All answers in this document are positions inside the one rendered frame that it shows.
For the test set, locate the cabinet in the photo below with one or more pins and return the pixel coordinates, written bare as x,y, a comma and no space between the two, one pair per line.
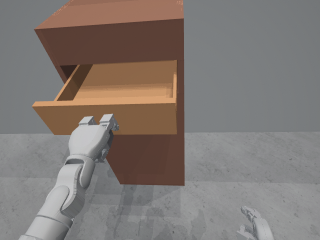
86,32

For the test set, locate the robot left forearm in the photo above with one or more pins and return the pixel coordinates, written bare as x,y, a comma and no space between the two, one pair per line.
64,202

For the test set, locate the drawer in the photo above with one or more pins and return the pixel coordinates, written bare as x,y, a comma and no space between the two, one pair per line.
143,96

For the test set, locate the handle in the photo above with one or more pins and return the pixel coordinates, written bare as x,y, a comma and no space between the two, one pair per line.
109,143

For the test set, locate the robot right hand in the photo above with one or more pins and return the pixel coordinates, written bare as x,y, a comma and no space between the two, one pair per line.
261,229

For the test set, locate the robot left hand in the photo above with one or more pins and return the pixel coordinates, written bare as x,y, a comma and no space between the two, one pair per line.
89,138

